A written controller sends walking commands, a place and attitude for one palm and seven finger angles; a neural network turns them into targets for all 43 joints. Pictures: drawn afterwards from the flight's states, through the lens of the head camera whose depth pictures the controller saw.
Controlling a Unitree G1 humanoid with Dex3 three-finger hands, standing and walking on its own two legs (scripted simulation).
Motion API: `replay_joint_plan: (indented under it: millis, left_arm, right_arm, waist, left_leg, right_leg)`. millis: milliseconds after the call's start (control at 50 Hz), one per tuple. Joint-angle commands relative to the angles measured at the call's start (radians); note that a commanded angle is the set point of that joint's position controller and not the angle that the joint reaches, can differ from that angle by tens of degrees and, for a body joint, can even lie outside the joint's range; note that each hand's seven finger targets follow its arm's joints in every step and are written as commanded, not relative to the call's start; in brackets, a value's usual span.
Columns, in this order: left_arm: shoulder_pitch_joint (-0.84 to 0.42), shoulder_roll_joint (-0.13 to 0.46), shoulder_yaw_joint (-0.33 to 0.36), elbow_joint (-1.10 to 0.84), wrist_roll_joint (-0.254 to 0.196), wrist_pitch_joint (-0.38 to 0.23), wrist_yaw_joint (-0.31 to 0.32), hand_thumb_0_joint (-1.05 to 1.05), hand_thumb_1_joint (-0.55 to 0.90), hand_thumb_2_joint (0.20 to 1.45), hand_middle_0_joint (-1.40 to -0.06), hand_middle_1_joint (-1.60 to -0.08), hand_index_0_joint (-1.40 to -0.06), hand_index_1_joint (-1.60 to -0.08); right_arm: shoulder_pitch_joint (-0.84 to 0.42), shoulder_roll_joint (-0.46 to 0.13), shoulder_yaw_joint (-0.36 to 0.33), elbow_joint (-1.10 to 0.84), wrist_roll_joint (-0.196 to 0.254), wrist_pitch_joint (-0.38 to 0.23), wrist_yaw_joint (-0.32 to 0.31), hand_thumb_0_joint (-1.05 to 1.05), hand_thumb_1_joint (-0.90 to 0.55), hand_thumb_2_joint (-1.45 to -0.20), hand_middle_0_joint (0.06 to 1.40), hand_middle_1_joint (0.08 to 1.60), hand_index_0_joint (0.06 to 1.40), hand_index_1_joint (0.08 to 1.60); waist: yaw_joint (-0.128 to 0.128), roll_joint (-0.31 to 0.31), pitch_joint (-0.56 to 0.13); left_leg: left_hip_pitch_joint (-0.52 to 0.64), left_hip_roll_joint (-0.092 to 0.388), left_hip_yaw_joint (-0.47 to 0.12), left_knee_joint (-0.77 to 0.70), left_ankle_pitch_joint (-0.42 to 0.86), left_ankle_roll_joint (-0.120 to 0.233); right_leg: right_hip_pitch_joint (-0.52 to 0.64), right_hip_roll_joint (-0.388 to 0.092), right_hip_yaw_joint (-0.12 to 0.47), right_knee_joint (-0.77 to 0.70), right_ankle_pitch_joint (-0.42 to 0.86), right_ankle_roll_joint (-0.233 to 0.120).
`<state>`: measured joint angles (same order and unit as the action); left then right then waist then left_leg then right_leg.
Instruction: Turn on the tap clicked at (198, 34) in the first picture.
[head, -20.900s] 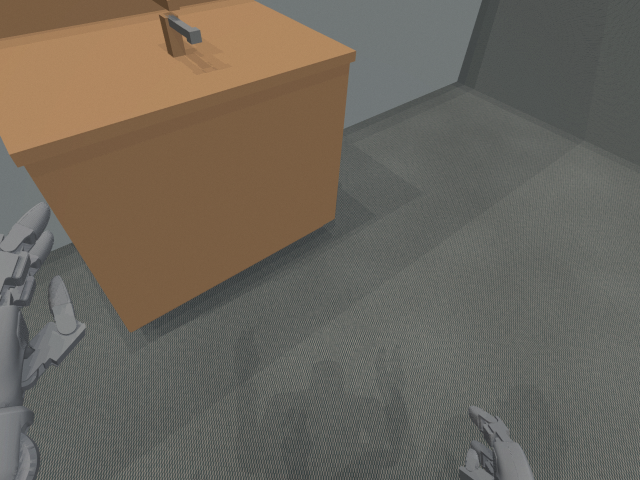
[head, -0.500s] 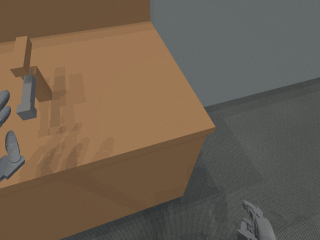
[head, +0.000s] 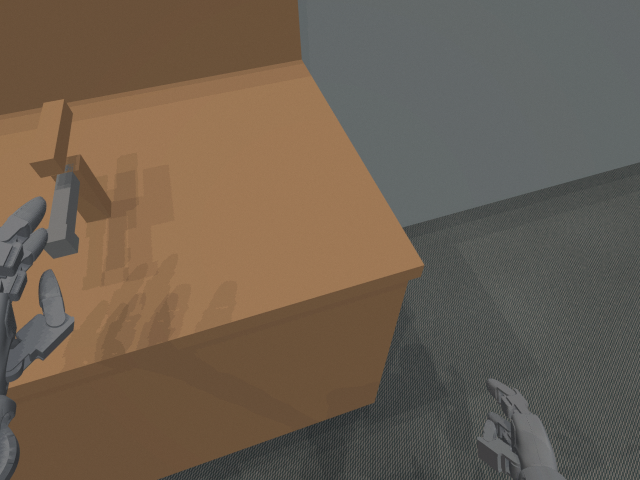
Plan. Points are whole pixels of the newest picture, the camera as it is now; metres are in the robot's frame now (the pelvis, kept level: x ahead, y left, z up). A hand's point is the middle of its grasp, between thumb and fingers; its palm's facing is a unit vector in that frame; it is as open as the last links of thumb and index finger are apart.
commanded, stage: come to a stop and stand still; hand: left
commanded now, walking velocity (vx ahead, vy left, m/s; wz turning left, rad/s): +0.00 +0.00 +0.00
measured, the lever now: (60, 241) +0.34 +0.35 +0.11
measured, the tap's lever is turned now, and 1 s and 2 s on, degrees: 0 0 0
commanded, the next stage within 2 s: look again from close up in 1.68 s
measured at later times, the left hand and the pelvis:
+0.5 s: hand out of the picture +0.20 +0.34 +0.17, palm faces +0.43 -0.82 -0.37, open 7.4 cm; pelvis -0.03 +0.07 +0.00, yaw -2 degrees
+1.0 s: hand out of the picture +0.22 +0.33 +0.17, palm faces +0.36 -0.84 -0.40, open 7.4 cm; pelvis +0.00 +0.09 +0.00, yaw -1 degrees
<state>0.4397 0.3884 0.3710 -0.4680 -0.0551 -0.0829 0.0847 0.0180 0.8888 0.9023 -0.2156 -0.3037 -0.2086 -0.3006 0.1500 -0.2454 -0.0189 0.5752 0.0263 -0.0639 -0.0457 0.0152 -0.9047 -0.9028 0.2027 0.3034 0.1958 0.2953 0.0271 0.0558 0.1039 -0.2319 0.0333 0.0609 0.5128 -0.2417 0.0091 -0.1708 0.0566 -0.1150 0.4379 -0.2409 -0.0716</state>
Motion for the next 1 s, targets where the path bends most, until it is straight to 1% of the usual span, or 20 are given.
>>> replay_joint_plan:
  millis: [0,40,80,140,180,220,240,260,280,300,340,380,420,500,560,680,700,780,880,980]
  left_arm:
    - [-0.464,0.316,0.243,-0.051,-0.002,-0.141,0.029,0.0,0.9,0.9,-0.2,-0.3,-0.2,-0.3]
    - [-0.302,0.161,0.09,0.044,-0.009,-0.14,0.009,0.0,0.9,0.9,-0.2,-0.3,-0.2,-0.3]
    - [-0.153,0.022,-0.036,-0.052,-0.013,-0.134,-0.001,0.0,0.9,0.9,-0.2,-0.3,-0.2,-0.3]
    - [-0.067,0.076,-0.012,-0.2,0.01,-0.127,0.007,0.0,0.9,0.9,-0.2,-0.3,-0.2,-0.3]
    - [-0.018,0.215,0.132,-0.215,0.016,-0.135,0.032,0.0,0.9,0.9,-0.2,-0.3,-0.2,-0.3]
    - [-0.046,0.227,0.171,-0.239,0.006,-0.15,0.034,0.0,0.9,0.9,-0.2,-0.3,-0.2,-0.3]
    - [-0.054,0.229,0.191,-0.231,-0.004,-0.156,0.036,0.0,0.9,0.9,-0.2,-0.3,-0.2,-0.3]
    - [-0.074,0.209,0.172,-0.243,-0.007,-0.163,0.037,0.0,0.9,0.9,-0.2,-0.3,-0.2,-0.3]
    - [-0.119,0.258,0.212,-0.284,-0.002,-0.169,0.047,0.0,0.9,0.9,-0.2,-0.3,-0.2,-0.3]
    - [-0.126,0.219,0.183,-0.267,-0.004,-0.173,0.048,0.0,0.9,0.9,-0.2,-0.3,-0.2,-0.3]
    - [-0.17,0.216,0.174,-0.246,0.009,-0.179,0.046,0.0,0.9,0.9,-0.2,-0.3,-0.2,-0.3]
    - [-0.211,0.196,0.147,-0.226,0.021,-0.185,0.036,0.0,0.9,0.9,-0.2,-0.3,-0.2,-0.3]
    - [-0.206,0.143,0.087,-0.192,0.031,-0.188,0.027,0.0,0.9,0.9,-0.2,-0.3,-0.2,-0.3]
    - [-0.192,0.06,-0.01,-0.133,0.049,-0.176,0.02,0.0,0.9,0.9,-0.2,-0.3,-0.2,-0.3]
    - [-0.197,0.089,0.012,-0.111,0.06,-0.173,0.024,0.0,0.9,0.9,-0.2,-0.3,-0.2,-0.3]
    - [-0.211,0.193,0.125,-0.197,0.053,-0.185,0.031,0.0,0.9,0.9,-0.2,-0.3,-0.2,-0.3]
    - [-0.202,0.152,0.091,-0.199,0.046,-0.187,0.025,0.0,0.9,0.9,-0.2,-0.3,-0.2,-0.3]
    - [-0.172,0.16,0.093,-0.257,0.044,-0.189,0.023,0.0,0.9,0.9,-0.2,-0.3,-0.2,-0.3]
    - [-0.126,0.138,0.08,-0.225,0.039,-0.172,0.022,0.0,0.9,0.9,-0.2,-0.3,-0.2,-0.3]
    - [-0.108,0.149,0.095,-0.195,0.028,-0.158,0.02,0.0,0.9,0.9,-0.2,-0.3,-0.2,-0.3]
  right_arm:
    - [-0.033,-0.08,-0.045,-0.116,0.002,-0.082,0.014,0.0,-0.9,-0.9,0.2,0.3,0.2,0.3]
    - [-0.019,-0.093,-0.045,-0.133,0.013,-0.101,0.029,0.0,-0.9,-0.9,0.2,0.3,0.2,0.3]
    - [-0.035,-0.083,-0.046,-0.146,0.023,-0.097,0.062,0.0,-0.9,-0.9,0.2,0.3,0.2,0.3]
    - [-0.059,-0.088,-0.032,-0.192,0.014,-0.085,0.072,0.0,-0.9,-0.9,0.2,0.3,0.2,0.3]
    - [-0.069,-0.093,-0.024,-0.197,0.008,-0.076,0.056,0.0,-0.9,-0.9,0.2,0.3,0.2,0.3]
    - [-0.072,-0.075,-0.012,-0.219,0.0,-0.074,0.035,0.0,-0.9,-0.9,0.2,0.3,0.2,0.3]
    - [-0.069,-0.069,-0.008,-0.219,-0.002,-0.074,0.024,0.0,-0.9,-0.9,0.2,0.3,0.2,0.3]
    - [-0.067,-0.068,-0.007,-0.221,0.0,-0.076,0.017,0.0,-0.9,-0.9,0.2,0.3,0.2,0.3]
    - [-0.07,-0.077,-0.007,-0.215,-0.003,-0.075,0.009,0.0,-0.9,-0.9,0.2,0.3,0.2,0.3]
    - [-0.057,-0.073,-0.006,-0.209,-0.004,-0.08,0.005,0.0,-0.9,-0.9,0.2,0.3,0.2,0.3]
    - [-0.036,-0.074,-0.008,-0.202,-0.002,-0.099,0.007,0.0,-0.9,-0.9,0.2,0.3,0.2,0.3]
    - [-0.036,-0.074,-0.002,-0.192,-0.005,-0.122,0.014,0.0,-0.9,-0.9,0.2,0.3,0.2,0.3]
    - [-0.009,-0.082,-0.007,-0.176,-0.005,-0.14,0.022,0.0,-0.9,-0.9,0.2,0.3,0.2,0.3]
    - [0.002,-0.091,-0.008,-0.15,-0.006,-0.151,0.037,0.0,-0.9,-0.9,0.2,0.3,0.2,0.3]
    - [-0.002,-0.087,-0.01,-0.147,-0.01,-0.14,0.04,0.0,-0.9,-0.9,0.2,0.3,0.2,0.3]
    - [-0.036,-0.075,-0.002,-0.159,-0.023,-0.115,0.035,0.0,-0.9,-0.9,0.2,0.3,0.2,0.3]
    - [-0.036,-0.073,-0.001,-0.163,-0.027,-0.111,0.036,0.0,-0.9,-0.9,0.2,0.3,0.2,0.3]
    - [-0.033,-0.073,-0.006,-0.168,-0.025,-0.117,0.042,0.0,-0.9,-0.9,0.2,0.3,0.2,0.3]
    - [-0.024,-0.082,-0.015,-0.164,-0.024,-0.109,0.048,0.0,-0.9,-0.9,0.2,0.3,0.2,0.3]
    - [-0.035,-0.089,-0.018,-0.171,-0.01,-0.085,0.042,0.0,-0.9,-0.9,0.2,0.3,0.2,0.3]
  waist:
    - [0.024,-0.117,-0.213]
    - [0.026,-0.033,-0.282]
    - [0.023,0.018,-0.331]
    - [0.02,-0.028,-0.253]
    - [0.022,-0.096,-0.196]
    - [0.005,-0.142,-0.14]
    - [-0.004,-0.121,-0.127]
    - [-0.011,-0.05,-0.111]
    - [-0.009,0.024,-0.115]
    - [-0.009,0.092,-0.133]
    - [0.002,0.171,-0.154]
    - [0.006,0.142,-0.155]
    - [0.0,0.054,-0.169]
    - [-0.005,0.033,-0.136]
    - [0.0,0.003,-0.11]
    - [0.004,0.03,-0.161]
    - [0.001,0.04,-0.16]
    - [0.001,0.107,-0.216]
    - [-0.001,0.08,-0.235]
    - [-0.003,0.009,-0.225]
  left_leg:
    - [0.1,0.025,-0.021,-0.035,0.205,0.001]
    - [0.154,0.027,0.01,-0.055,0.191,0.032]
    - [0.205,0.063,-0.009,-0.056,0.259,0.058]
    - [0.042,0.096,-0.058,-0.093,0.08,0.056]
    - [0.019,0.068,-0.055,-0.1,-0.051,0.037]
    - [-0.014,0.044,-0.07,-0.097,-0.111,0.03]
    - [-0.017,0.045,-0.077,-0.107,-0.126,0.029]
    - [-0.02,0.054,-0.089,-0.131,-0.157,0.031]
    - [-0.02,0.078,-0.114,-0.179,-0.18,0.033]
    - [-0.058,0.103,-0.137,-0.228,-0.245,0.042]
    - [-0.119,0.137,-0.154,-0.283,-0.329,0.057]
    - [-0.107,0.137,-0.155,-0.289,-0.332,0.053]
    - [-0.05,0.139,-0.164,-0.27,-0.273,0.048]
    - [-0.004,0.157,-0.197,-0.311,-0.274,0.021]
    - [-0.019,0.162,-0.205,-0.328,-0.252,-0.002]
    - [0.074,0.14,-0.183,-0.3,-0.009,-0.058]
    - [0.079,0.138,-0.176,-0.295,0.013,-0.058]
    - [0.215,0.126,-0.143,-0.241,0.273,-0.086]
    - [0.301,0.126,-0.122,-0.19,0.526,-0.115]
    - [0.235,0.105,-0.11,-0.156,0.504,-0.122]
  right_leg:
    - [0.035,-0.22,0.293,-0.026,0.633,0.063]
    - [0.047,-0.195,0.252,-0.019,0.534,0.126]
    - [0.05,-0.168,0.212,0.027,0.465,0.148]
    - [0.044,-0.147,0.186,-0.009,0.146,0.123]
    - [-0.026,-0.149,0.204,-0.091,-0.016,0.084]
    - [-0.088,-0.156,0.22,-0.134,-0.148,0.039]
    - [-0.105,-0.155,0.219,-0.135,-0.177,0.029]
    - [-0.122,-0.142,0.22,-0.124,-0.186,0.026]
    - [-0.111,-0.122,0.199,-0.082,-0.157,0.029]
    - [-0.056,-0.101,0.166,-0.033,-0.12,0.037]
    - [0.035,-0.077,0.126,0.045,-0.064,0.046]
    - [0.037,-0.073,0.109,0.054,-0.051,0.048]
    - [0.015,-0.073,0.107,0.032,-0.03,0.05]
    - [-0.058,-0.064,0.116,0.042,-0.039,0.055]
    - [-0.062,-0.065,0.12,0.051,-0.034,0.053]
    - [-0.039,-0.064,0.106,0.028,0.014,0.046]
    - [-0.039,-0.063,0.106,0.028,0.017,0.044]
    - [-0.074,-0.064,0.092,0.031,0.017,0.038]
    - [-0.111,-0.062,0.077,0.015,0.001,0.037]
    - [-0.042,-0.074,0.082,-0.035,0.099,0.027]
